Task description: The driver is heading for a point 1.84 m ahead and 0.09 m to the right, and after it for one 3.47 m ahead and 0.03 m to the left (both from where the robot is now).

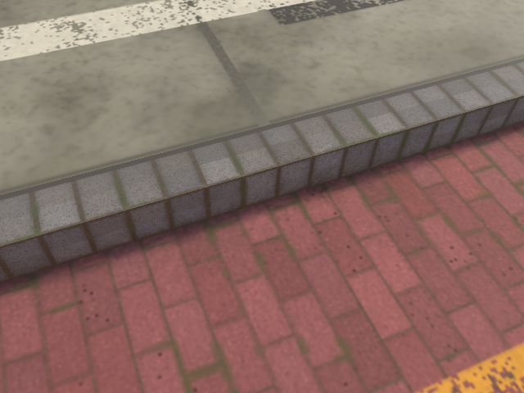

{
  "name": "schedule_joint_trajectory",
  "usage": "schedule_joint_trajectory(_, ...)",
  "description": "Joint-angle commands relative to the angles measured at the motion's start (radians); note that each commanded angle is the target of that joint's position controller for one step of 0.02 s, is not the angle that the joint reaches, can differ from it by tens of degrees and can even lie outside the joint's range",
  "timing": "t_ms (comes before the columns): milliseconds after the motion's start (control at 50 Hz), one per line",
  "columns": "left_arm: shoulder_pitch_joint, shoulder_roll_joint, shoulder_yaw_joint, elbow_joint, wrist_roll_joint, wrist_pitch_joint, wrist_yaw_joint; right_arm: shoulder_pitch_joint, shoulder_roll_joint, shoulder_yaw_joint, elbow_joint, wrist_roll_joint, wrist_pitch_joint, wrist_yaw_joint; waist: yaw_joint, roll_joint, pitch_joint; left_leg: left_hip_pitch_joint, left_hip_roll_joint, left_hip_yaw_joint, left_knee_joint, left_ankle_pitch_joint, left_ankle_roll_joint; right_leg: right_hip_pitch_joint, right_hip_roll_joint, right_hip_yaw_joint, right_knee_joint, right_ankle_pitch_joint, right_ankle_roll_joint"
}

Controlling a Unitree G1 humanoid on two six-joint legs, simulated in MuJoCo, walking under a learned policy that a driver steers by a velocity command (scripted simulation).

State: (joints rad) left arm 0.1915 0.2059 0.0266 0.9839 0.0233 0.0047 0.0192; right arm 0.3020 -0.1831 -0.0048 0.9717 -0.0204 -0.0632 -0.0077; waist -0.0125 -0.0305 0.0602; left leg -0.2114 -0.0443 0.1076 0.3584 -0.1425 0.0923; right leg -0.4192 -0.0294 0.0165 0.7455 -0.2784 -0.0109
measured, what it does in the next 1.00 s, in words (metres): steps on the spot: right foot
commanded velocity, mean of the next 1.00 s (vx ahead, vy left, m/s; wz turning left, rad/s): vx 0.08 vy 0.00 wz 0.00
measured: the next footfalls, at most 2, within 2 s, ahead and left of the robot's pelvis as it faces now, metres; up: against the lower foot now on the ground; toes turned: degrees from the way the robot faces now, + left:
right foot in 0.10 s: +0.08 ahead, -0.13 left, +0.00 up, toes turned +0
left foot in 1.44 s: +0.35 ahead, +0.02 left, +0.00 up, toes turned +3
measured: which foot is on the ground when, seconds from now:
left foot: down 0.00-1.00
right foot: up 0.00-0.08, down 0.10-1.00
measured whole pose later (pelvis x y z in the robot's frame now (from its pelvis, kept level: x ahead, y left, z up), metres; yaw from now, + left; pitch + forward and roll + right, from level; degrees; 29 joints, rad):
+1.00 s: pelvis +0.08 -0.04 +0.00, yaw +0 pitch +0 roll +0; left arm 0.31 0.15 0.01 1.10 0.03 -0.04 0.00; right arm 0.45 -0.18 -0.05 1.16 -0.02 -0.02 -0.03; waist -0.03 0.04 -0.03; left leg -0.10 -0.01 0.06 0.38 -0.28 0.05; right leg -0.29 0.00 -0.07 0.67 -0.40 -0.07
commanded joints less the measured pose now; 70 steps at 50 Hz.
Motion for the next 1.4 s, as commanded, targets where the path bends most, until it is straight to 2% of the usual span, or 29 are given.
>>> schedule_joint_trajectory(20, 0.099, 0.05, 0.001, 0.017, -0.003, 0.01, 0.01, 0.006, -0.132, -0.023, -0.028, -0.002, 0.007, -0.006, 0.024, 0.14, -0.098, -0.066, 0.262, -0.163, -0.099, 0.268, 0.113, 0.2, 0.002, -0.029, -0.088, 0.016, -0.003)
schedule_joint_trajectory(80, 0.1, 0.047, -0.008, 0.039, 0.005, -0.003, 0.018, -0.004, -0.116, -0.016, -0.014, 0.005, 0.025, -0.014, 0.042, 0.075, -0.036, -0.142, 0.233, -0.195, -0.072, -0.027, 0.055, 0.316, -0.017, -0.006, -0.336, 0.13, -0.023)
schedule_joint_trajectory(100, 0.12, 0.08, -0.005, 0.049, 0.011, -0.015, 0.023, 0.014, -0.101, -0.013, -0.011, 0.002, 0.027, -0.015, 0.031, 0.027, -0.031, -0.159, 0.203, -0.192, -0.042, -0.078, 0.017, 0.354, -0.088, 0.072, -0.383, 0.207, -0.032)
schedule_joint_trajectory(120, 0.092, 0.13, 0.001, 0.049, 0.002, -0.023, 0.026, 0.101, -0.067, -0.012, 0.0, 0.01, 0.029, -0.011, -0.041, -0.069, -0.014, -0.151, 0.116, -0.138, -0.024, -0.133, -0.013, 0.318, -0.159, 0.161, -0.389, 0.288, -0.063)
schedule_joint_trajectory(140, 0.071, 0.085, -0.007, 0.063, -0.018, -0.023, 0.02, 0.123, -0.039, -0.004, 0.033, 0.015, 0.039, -0.013, -0.038, -0.106, -0.007, -0.023, 0.087, -0.108, -0.041, -0.13, -0.03, 0.184, -0.157, 0.16, -0.423, 0.183, -0.077)
schedule_joint_trajectory(160, 0.056, 0.047, -0.017, 0.064, -0.019, -0.026, 0.016, 0.098, -0.062, -0.01, 0.041, 0.012, 0.044, -0.016, -0.029, -0.082, 0.018, 0.039, 0.1, -0.121, -0.039, -0.078, -0.037, 0.13, -0.123, 0.14, -0.442, 0.122, -0.055)
schedule_joint_trajectory(200, 0.064, 0.048, -0.016, 0.079, -0.021, -0.028, 0.019, 0.066, -0.088, -0.018, 0.045, 0.009, 0.046, -0.018, -0.015, -0.057, 0.003, 0.064, 0.124, -0.139, -0.035, -0.021, -0.031, 0.159, -0.077, 0.097, -0.441, 0.137, -0.033)
schedule_joint_trajectory(300, 0.096, 0.036, -0.018, 0.113, -0.02, -0.026, 0.024, 0.052, -0.057, -0.009, 0.079, 0.011, 0.043, -0.024, -0.001, 0.016, -0.006, 0.038, 0.135, -0.144, -0.058, -0.017, -0.038, 0.236, -0.074, 0.084, -0.427, 0.19, -0.039)
schedule_joint_trajectory(720, 0.153, -0.002, -0.032, 0.186, -0.018, -0.016, 0.028, 0.088, -0.022, 0.006, 0.167, 0.01, 0.05, -0.037, 0.004, 0.028, 0.022, 0.036, 0.145, -0.151, -0.061, -0.022, -0.04, 0.237, -0.061, 0.069, -0.436, 0.174, -0.035)
schedule_joint_trajectory(740, 0.165, -0.008, -0.034, 0.191, -0.017, -0.015, 0.028, 0.098, -0.02, 0.006, 0.171, 0.01, 0.051, -0.036, 0.004, 0.031, 0.002, 0.042, 0.137, -0.15, -0.07, -0.098, -0.039, 0.244, -0.05, 0.063, -0.44, 0.102, -0.036)
schedule_joint_trajectory(780, 0.172, 0.013, -0.022, 0.185, -0.014, -0.009, 0.026, 0.107, -0.055, -0.011, 0.169, 0.009, 0.059, -0.034, 0.001, 0.055, 0.021, 0.014, 0.115, -0.159, -0.062, -0.368, -0.013, 0.197, 0.001, 0.029, -0.383, -0.142, -0.055)
schedule_joint_trajectory(820, 0.147, 0.01, -0.017, 0.157, -0.001, -0.005, 0.016, 0.136, -0.075, -0.024, 0.163, 0.006, 0.069, -0.028, -0.018, 0.089, 0.108, -0.026, 0.16, -0.249, -0.11, -0.628, 0.037, 0.057, 0.032, 0.01, -0.305, -0.321, -0.073)
schedule_joint_trajectory(840, 0.122, -0.015, -0.02, 0.137, 0.004, -0.009, 0.009, 0.175, -0.083, -0.031, 0.17, 0.007, 0.069, -0.027, -0.035, 0.126, 0.134, -0.001, 0.218, -0.334, -0.159, -0.695, 0.069, -0.011, 0.05, -0.02, -0.228, -0.291, -0.071)
schedule_joint_trajectory(860, 0.1, -0.042, -0.025, 0.119, 0.013, -0.016, 0.001, 0.208, -0.101, -0.041, 0.181, 0.005, 0.068, -0.028, -0.044, 0.172, 0.136, 0.029, 0.299, -0.432, -0.221, -0.733, 0.11, -0.049, 0.059, -0.076, -0.122, -0.195, -0.063)
schedule_joint_trajectory(900, 0.055, -0.015, -0.016, 0.08, 0.017, -0.035, -0.011, 0.205, -0.108, -0.052, 0.177, -0.004, 0.057, -0.025, -0.043, 0.147, 0.128, 0.026, 0.378, -0.509, -0.28, -0.639, 0.155, -0.084, 0.008, -0.063, 0.016, -0.146, -0.061)
schedule_joint_trajectory(940, 0.065, -0.004, -0.006, 0.064, 0.009, -0.051, -0.024, 0.163, -0.115, -0.058, 0.16, -0.005, 0.041, -0.021, -0.012, 0.112, 0.092, 0.044, 0.361, -0.453, -0.27, -0.546, 0.141, -0.081, -0.012, -0.047, 0.03, -0.163, -0.063)
schedule_joint_trajectory(980, 0.094, -0.021, -0.004, 0.059, -0.001, -0.062, -0.028, 0.113, -0.116, -0.061, 0.144, 0.005, 0.03, -0.018, 0.02, 0.129, 0.09, -0.029, 0.305, -0.353, -0.238, -0.484, 0.109, 0.04, 0.005, -0.076, -0.086, -0.136, -0.064)
schedule_joint_trajectory(1020, 0.202, -0.043, -0.001, 0.096, -0.007, -0.067, -0.025, 0.072, -0.113, -0.064, 0.134, 0.013, 0.028, -0.015, 0.07, 0.108, 0.085, -0.161, 0.235, -0.252, -0.148, -0.473, 0.086, 0.275, 0.059, -0.138, -0.26, -0.023, -0.063)
schedule_joint_trajectory(1040, 0.282, -0.033, 0.006, 0.125, -0.006, -0.069, -0.019, 0.067, -0.104, -0.064, 0.127, 0.01, 0.026, -0.013, 0.093, 0.077, 0.074, -0.24, 0.196, -0.213, -0.06, -0.477, 0.075, 0.402, 0.077, -0.134, -0.311, -0.03, -0.064)
schedule_joint_trajectory(1060, 0.379, 0.014, 0.019, 0.145, 0.004, -0.076, -0.009, 0.036, -0.06, -0.051, 0.105, 0.004, 0.017, -0.008, 0.131, -0.039, 0.058, -0.354, 0.134, -0.129, 0.139, -0.425, 0.045, 0.526, -0.04, 0.037, -0.416, -0.146, -0.083)
schedule_joint_trajectory(1080, 0.491, 0.119, 0.044, 0.151, 0.004, -0.079, 0.0, 0.012, 0.021, -0.028, 0.059, 0.009, 0.007, 0.004, 0.159, -0.279, 0.007, -0.514, 0.014, 0.017, 0.48, -0.397, -0.002, 0.615, -0.294, 0.466, -0.628, -0.467, -0.158)
schedule_joint_trajectory(1100, 0.478, 0.131, 0.048, 0.163, 0.005, -0.065, 0.005, -0.002, -0.055, -0.046, 0.047, -0.024, 0.008, 0.01, 0.128, -0.195, 0.078, -0.561, 0.034, -0.051, 0.655, -0.414, 0.01, 0.491, -0.371, 0.6, -0.656, -0.483, -0.23)
schedule_joint_trajectory(1120, 0.366, 0.09, 0.036, 0.127, 0.005, -0.067, 0.004, -0.021, -0.059, -0.048, 0.043, -0.027, 0.006, 0.018, 0.066, -0.065, 0.135, -0.556, 0.084, -0.099, 0.716, -0.32, 0.011, 0.405, -0.338, 0.509, -0.631, -0.337, -0.23)
schedule_joint_trajectory(1140, 0.298, 0.067, 0.028, 0.104, 0.0, -0.077, 0.001, -0.005, -0.035, -0.043, 0.055, -0.017, 0.001, 0.022, 0.03, -0.018, 0.128, -0.51, 0.101, -0.11, 0.709, -0.245, 0.001, 0.363, -0.291, 0.392, -0.615, -0.108, -0.208)
schedule_joint_trajectory(1180, 0.26, 0.031, 0.013, 0.092, -0.005, -0.096, 0.005, 0.032, -0.03, -0.045, 0.078, -0.015, 0.003, 0.021, -0.009, -0.006, 0.069, -0.421, 0.109, -0.087, 0.668, -0.175, -0.033, 0.371, -0.224, 0.201, -0.574, 0.368, -0.172)
schedule_joint_trajectory(1220, 0.291, 0.014, 0.0, 0.111, -0.003, -0.103, 0.01, 0.035, -0.025, -0.046, 0.081, -0.009, 0.016, 0.015, -0.023, -0.032, 0.016, -0.376, 0.078, -0.057, 0.633, -0.144, -0.054, 0.399, -0.182, 0.082, -0.5, 0.74, -0.159)
schedule_joint_trajectory(1320, 0.31, 0.016, -0.018, 0.133, 0.0, -0.09, 0.024, -0.113, 0.004, -0.024, 0.038, 0.011, 0.033, -0.006, 0.006, -0.105, 0.004, -0.245, 0.031, -0.005, 0.346, -0.045, -0.056, 0.359, -0.132, -0.027, -0.426, 0.923, -0.135)
schedule_joint_trajectory(1360, 0.321, 0.019, -0.019, 0.143, -0.001, -0.085, 0.024, -0.106, -0.011, -0.024, 0.045, 0.013, 0.033, -0.013, 0.012, -0.114, -0.012, -0.176, 0.022, -0.002, 0.288, -0.015, -0.036, 0.363, -0.146, -0.015, -0.387, 0.924, -0.138)
schedule_joint_trajectory(1400, 0.294, 0.026, -0.018, 0.143, -0.008, -0.083, 0.024, -0.051, -0.027, -0.029, 0.068, 0.009, 0.024, -0.02, -0.017, -0.09, -0.02, -0.081, 0.013, -0.005, 0.204, 0.016, -0.01, 0.356, -0.154, 0.001, -0.312, 0.912, -0.13)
